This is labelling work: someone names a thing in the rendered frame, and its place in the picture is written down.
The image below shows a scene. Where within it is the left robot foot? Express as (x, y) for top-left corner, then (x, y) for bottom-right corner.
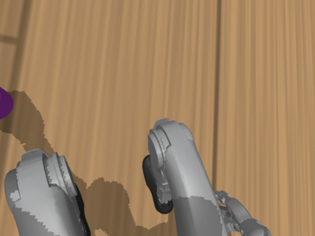
(75, 184), (91, 236)

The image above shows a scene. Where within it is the right robot hand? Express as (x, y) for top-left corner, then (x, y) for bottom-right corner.
(214, 190), (252, 233)

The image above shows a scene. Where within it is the right robot foot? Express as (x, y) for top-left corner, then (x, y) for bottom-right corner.
(142, 155), (173, 214)

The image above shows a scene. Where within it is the mug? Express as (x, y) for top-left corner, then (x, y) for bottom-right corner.
(0, 87), (14, 119)

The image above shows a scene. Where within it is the right robot arm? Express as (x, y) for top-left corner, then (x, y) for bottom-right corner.
(239, 218), (272, 236)

